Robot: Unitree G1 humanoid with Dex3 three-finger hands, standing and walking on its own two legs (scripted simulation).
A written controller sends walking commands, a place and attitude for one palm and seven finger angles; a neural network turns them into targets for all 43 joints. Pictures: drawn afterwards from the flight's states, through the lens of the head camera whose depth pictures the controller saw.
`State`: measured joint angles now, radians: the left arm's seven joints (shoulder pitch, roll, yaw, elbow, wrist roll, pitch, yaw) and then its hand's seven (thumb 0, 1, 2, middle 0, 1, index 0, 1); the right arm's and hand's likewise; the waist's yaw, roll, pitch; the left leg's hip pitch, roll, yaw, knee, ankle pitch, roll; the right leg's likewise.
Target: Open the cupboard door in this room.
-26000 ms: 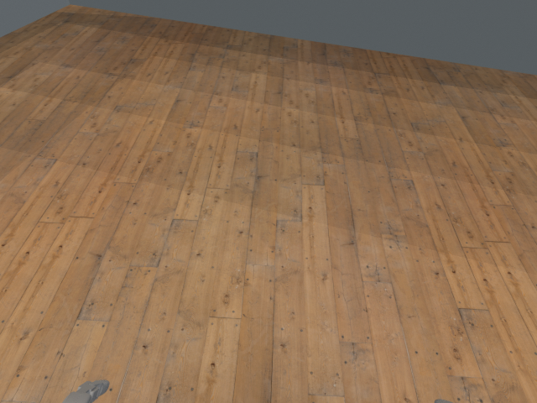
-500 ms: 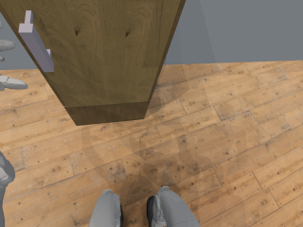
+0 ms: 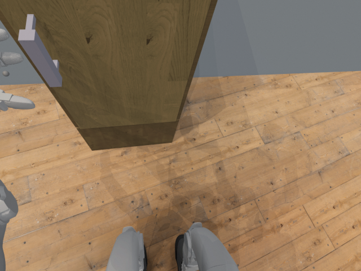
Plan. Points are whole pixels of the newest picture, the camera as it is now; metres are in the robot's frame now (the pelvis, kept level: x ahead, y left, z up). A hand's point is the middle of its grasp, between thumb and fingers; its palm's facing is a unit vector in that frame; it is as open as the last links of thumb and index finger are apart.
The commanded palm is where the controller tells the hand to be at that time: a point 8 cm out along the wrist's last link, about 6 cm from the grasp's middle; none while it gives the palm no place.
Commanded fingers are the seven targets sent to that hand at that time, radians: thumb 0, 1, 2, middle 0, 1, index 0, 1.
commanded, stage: slide the fingers in behind the handle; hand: left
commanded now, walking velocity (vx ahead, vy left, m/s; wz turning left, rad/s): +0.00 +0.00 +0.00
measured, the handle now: (44, 53) +0.55 +0.25 +0.05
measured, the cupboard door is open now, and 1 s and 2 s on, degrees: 0 0 0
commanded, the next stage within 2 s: close the thumb around the handle in 1.54 s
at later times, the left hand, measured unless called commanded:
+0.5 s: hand (25, 71) +0.49 +0.27 +0.06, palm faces +0.08 -1.00 -0.01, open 13.9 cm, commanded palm +0.48 +0.30 +0.05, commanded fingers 0.00 -0.50 0.30 -0.30 -1.20 -0.30 -1.20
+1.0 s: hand (49, 72) +0.50 +0.24 +0.05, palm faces +0.09 -1.00 -0.01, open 14.0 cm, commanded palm +0.48 +0.27 +0.05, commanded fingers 0.00 -0.50 0.30 -0.30 -1.20 -0.30 -1.20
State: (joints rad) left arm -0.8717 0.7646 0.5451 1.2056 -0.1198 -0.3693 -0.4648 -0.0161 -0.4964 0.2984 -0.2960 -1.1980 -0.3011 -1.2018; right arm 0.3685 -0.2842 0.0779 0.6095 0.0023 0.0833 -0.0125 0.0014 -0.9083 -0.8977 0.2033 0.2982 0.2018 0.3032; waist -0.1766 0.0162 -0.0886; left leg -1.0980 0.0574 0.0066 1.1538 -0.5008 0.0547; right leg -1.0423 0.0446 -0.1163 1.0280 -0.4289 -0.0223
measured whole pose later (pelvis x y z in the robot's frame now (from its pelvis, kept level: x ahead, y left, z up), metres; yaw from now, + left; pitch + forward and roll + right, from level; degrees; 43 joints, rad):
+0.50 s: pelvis +0.00 +0.00 +0.00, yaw +0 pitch +25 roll -5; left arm -0.85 0.65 0.50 1.14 -0.13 -0.41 -0.38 -0.02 -0.50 0.30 -0.30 -1.20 -0.30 -1.21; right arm 0.37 -0.27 0.07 0.62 0.00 0.08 0.00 0.00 -0.91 -0.90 0.20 0.30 0.20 0.30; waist -0.17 0.02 -0.10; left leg -1.08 0.05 0.01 1.15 -0.50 0.05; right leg -1.03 0.04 -0.11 1.03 -0.43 -0.02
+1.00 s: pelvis +0.00 +0.00 +0.00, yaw +0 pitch +24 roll -5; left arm -0.85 0.57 0.45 1.15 -0.10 -0.43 -0.27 -0.02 -0.50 0.30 -0.30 -1.20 -0.30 -1.20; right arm 0.36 -0.26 0.06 0.62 -0.01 0.07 0.01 0.00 -0.91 -0.90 0.20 0.30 0.20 0.30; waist -0.17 0.02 -0.10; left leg -1.07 0.05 0.02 1.14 -0.50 0.05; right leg -1.02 0.04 -0.10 1.04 -0.44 -0.03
